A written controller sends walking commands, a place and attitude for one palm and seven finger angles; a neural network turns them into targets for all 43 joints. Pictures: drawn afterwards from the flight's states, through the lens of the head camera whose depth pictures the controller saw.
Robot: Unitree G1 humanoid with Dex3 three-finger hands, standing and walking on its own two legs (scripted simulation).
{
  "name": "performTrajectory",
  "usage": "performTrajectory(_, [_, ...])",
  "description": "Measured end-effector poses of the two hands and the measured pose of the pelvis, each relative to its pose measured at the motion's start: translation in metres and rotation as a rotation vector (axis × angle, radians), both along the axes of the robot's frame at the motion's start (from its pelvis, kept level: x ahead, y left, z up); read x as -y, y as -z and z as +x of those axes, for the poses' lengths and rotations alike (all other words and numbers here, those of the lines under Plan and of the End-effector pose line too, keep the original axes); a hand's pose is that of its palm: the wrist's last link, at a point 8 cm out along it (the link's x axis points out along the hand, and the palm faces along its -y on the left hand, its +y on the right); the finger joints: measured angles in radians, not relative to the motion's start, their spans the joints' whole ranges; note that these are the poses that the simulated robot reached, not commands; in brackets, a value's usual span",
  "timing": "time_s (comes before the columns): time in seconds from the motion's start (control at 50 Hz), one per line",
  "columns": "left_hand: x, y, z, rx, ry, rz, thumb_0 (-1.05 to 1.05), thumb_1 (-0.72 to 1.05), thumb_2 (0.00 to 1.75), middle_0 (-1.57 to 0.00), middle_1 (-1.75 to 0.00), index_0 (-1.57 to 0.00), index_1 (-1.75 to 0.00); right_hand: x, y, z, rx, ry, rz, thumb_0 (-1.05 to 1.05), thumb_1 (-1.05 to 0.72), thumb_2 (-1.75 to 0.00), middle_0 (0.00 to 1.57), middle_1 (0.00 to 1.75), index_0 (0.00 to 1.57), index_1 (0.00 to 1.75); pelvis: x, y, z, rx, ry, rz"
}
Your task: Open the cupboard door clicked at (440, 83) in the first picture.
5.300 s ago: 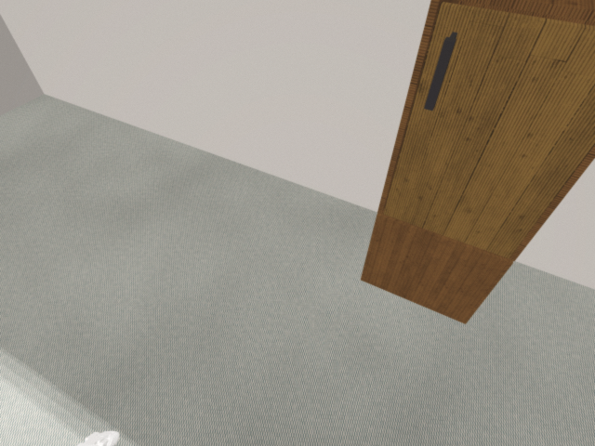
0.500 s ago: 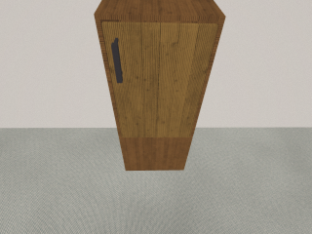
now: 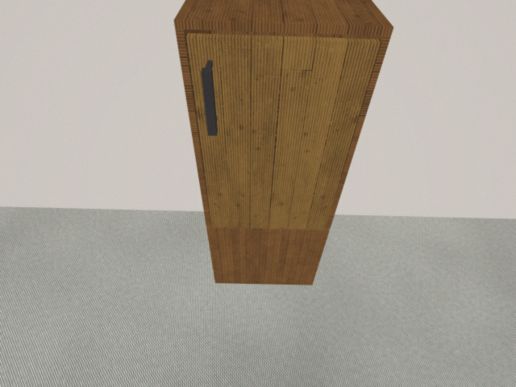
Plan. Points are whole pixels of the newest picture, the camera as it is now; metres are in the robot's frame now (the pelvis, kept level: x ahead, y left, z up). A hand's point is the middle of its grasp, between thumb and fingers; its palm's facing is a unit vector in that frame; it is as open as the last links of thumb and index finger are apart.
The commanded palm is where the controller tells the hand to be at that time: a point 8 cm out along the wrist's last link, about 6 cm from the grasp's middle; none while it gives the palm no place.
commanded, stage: look again from close up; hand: left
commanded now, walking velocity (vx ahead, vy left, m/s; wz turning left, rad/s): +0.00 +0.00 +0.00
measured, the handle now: (211, 99) +0.63 +0.13 +0.14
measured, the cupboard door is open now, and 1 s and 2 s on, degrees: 0 0 0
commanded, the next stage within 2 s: shuffle to correct the standing spot in 0.24 s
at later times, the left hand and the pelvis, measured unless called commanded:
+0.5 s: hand out of the picture -0.02 +0.18 -0.18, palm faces +0.00 -0.98 -0.17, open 7.4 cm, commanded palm none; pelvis -0.01 +0.01 +0.00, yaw -1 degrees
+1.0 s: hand out of the picture -0.01 +0.12 -0.18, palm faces -0.01 -1.00 -0.07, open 7.4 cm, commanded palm none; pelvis +0.03 -0.02 +0.00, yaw -2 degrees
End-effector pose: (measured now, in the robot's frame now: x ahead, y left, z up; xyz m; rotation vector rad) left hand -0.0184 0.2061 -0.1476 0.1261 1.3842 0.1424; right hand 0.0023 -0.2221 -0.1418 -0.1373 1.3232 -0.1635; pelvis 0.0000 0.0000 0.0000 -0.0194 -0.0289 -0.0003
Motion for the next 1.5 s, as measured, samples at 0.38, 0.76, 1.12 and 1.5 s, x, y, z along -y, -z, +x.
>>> performTrajectory(0.38, [-0.028,-0.004,0.018,0.092,0.033,0.014,0.0,0.91,0.9,-0.2,-0.3,-0.2,-0.3,-0.001,-0.017,0.024,0.107,-0.023,-0.034,0.01,-0.91,-0.9,0.2,0.3,0.2,0.3,-0.011,-0.004,-0.009,0.008,0.013,0.004])
performTrajectory(0.76, [0.013,0.001,-0.044,-0.075,-0.045,-0.031,0.0,0.91,0.9,-0.2,-0.3,-0.19,-0.3,0.02,-0.008,-0.027,-0.065,0.037,-0.021,0.01,-0.91,-0.9,0.2,0.3,0.2,0.3,0.016,-0.002,0.001,-0.008,0.008,-0.005])
performTrajectory(1.12, [0.025,-0.006,0.067,0.006,0.059,-0.028,0.04,0.95,0.9,-0.2,-0.3,-0.2,-0.3,0.013,-0.017,-0.016,-0.072,0.115,0.025,0.01,-0.9,-0.9,0.2,0.3,0.2,0.3,0.038,-0.012,0.036,-0.024,0.043,0.008])
performTrajectory(1.5, [0.101,0.003,0.091,-0.01,-0.043,-0.064,0.01,0.92,0.9,-0.2,-0.3,-0.2,-0.3,0.099,-0.015,0.124,0.045,-0.014,-0.04,0.01,-0.91,-0.9,0.19,0.3,0.19,0.3,0.088,-0.004,0.099,-0.011,-0.004,-0.011])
